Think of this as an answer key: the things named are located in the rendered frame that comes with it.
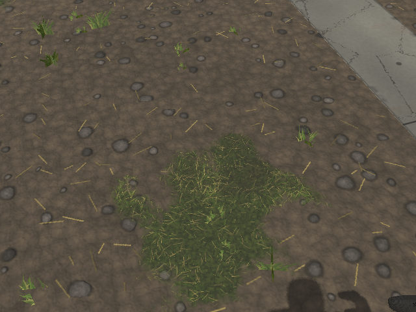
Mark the right robot hand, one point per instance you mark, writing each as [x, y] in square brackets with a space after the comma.
[404, 303]

